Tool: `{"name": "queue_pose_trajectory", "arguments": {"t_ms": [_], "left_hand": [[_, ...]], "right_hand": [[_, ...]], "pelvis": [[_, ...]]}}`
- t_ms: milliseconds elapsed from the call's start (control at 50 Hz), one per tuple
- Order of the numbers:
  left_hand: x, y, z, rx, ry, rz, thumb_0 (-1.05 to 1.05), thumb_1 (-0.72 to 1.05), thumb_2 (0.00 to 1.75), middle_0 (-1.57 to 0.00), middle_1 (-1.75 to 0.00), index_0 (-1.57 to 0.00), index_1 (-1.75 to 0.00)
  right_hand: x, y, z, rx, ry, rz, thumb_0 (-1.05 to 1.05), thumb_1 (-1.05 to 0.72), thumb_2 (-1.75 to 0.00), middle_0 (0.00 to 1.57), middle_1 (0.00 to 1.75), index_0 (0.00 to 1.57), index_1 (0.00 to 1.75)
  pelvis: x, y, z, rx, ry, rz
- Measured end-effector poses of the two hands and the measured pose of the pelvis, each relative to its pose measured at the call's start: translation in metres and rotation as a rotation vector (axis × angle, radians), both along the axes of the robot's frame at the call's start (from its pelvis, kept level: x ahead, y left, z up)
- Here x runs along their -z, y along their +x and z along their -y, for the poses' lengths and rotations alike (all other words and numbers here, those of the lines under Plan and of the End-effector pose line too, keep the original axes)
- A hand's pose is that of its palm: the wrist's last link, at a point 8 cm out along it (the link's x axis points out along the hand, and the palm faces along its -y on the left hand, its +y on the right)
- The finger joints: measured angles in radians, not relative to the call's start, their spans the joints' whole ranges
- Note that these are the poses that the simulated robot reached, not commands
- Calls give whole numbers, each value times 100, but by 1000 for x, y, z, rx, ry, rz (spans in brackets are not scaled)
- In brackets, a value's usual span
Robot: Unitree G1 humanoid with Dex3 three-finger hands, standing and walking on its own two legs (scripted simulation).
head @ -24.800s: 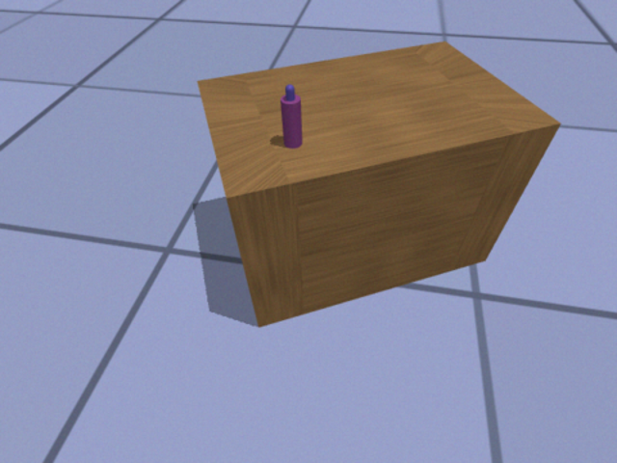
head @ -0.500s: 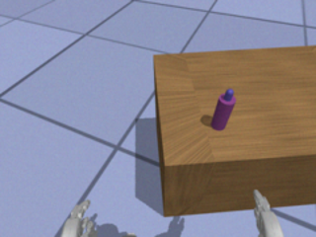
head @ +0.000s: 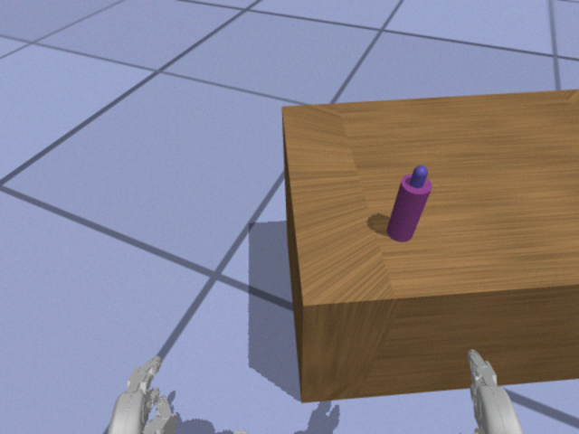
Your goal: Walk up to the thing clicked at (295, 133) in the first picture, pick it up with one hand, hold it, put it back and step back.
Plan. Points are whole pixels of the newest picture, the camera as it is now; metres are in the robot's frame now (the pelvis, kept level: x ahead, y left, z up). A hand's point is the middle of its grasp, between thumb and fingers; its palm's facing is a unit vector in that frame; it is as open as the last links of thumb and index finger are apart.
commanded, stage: home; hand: right
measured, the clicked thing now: (409, 202) +0.50 -0.19 +0.01
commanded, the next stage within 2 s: stand in 1.48 s
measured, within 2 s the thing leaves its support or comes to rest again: neither
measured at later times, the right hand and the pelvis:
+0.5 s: hand (450, 422) +0.17 -0.19 -0.06, palm faces +0.13 +0.95 -0.28, open 17.4 cm; pelvis +0.00 +0.00 +0.00, yaw +0 degrees
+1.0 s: hand (450, 426) +0.16 -0.18 -0.06, palm faces +0.13 +0.95 -0.28, open 17.4 cm; pelvis -0.01 +0.00 +0.00, yaw +0 degrees
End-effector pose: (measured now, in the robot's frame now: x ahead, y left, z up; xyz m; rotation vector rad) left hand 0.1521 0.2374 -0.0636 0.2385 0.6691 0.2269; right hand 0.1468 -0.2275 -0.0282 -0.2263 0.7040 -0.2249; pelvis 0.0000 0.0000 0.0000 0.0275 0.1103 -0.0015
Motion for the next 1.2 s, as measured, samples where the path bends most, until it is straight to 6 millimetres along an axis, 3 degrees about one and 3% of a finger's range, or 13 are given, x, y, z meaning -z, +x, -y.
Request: {"name": "queue_pose_trajectory", "arguments": {"t_ms": [1160, 1200], "left_hand": [[-1, -9, 3, -9, 19, 22, 1, 90, 90, -21, -30, -20, -30], [4, -10, 1, 68, 52, -40, 1, 90, 90, -21, -30, -20, -30]], "right_hand": [[0, -5, 2, 2, -1, -12, -1, 53, -6, 6, 6, 6, 5], [7, -3, 6, -61, -37, -10, -1, 53, -6, 6, 6, 6, 5]], "pelvis": [[1, -6, 2, 0, 3, 8], [0, -7, 2, -4, -7, 36]]}}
